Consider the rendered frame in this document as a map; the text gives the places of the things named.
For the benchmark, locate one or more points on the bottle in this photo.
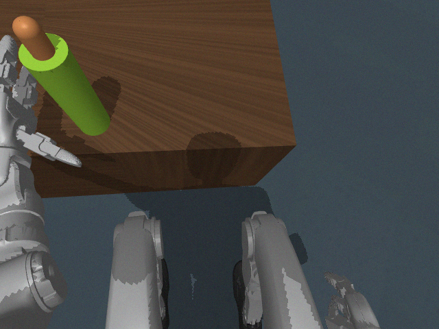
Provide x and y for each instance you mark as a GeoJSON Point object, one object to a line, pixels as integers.
{"type": "Point", "coordinates": [49, 59]}

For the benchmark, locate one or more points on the right robot foot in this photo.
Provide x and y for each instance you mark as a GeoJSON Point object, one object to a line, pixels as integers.
{"type": "Point", "coordinates": [239, 295]}

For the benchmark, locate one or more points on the left robot arm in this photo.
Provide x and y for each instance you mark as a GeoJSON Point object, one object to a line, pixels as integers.
{"type": "Point", "coordinates": [31, 285]}

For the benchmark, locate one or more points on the right robot hand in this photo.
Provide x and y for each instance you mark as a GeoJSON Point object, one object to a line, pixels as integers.
{"type": "Point", "coordinates": [355, 307]}

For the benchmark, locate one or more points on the left robot hand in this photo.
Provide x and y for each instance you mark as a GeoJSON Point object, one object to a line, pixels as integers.
{"type": "Point", "coordinates": [17, 120]}

